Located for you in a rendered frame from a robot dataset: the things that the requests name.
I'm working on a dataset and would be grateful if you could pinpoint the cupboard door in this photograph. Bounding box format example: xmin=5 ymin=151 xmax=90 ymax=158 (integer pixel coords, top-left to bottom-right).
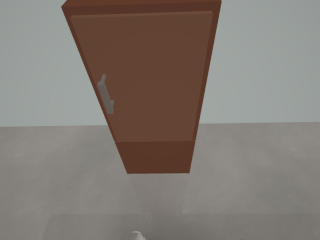
xmin=70 ymin=11 xmax=213 ymax=142

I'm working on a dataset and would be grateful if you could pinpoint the handle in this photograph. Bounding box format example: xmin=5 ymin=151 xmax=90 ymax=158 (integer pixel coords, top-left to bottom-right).
xmin=97 ymin=74 xmax=114 ymax=114

